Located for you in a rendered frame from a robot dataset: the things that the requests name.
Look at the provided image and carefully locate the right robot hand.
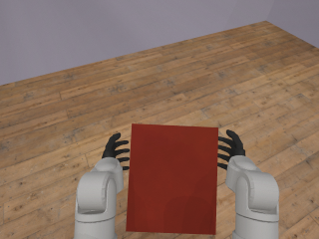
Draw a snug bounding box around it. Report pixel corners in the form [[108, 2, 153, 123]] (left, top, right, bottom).
[[217, 129, 246, 170]]

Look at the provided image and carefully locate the carton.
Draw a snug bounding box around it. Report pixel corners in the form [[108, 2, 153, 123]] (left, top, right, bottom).
[[126, 123, 218, 235]]

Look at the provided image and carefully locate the robot left forearm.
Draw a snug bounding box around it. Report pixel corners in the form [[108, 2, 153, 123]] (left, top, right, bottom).
[[73, 157, 124, 239]]

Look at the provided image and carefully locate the left robot hand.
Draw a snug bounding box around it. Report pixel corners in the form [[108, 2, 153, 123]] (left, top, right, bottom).
[[102, 132, 130, 170]]

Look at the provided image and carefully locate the robot right forearm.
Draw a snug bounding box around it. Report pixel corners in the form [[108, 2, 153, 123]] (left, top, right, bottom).
[[225, 155, 280, 239]]

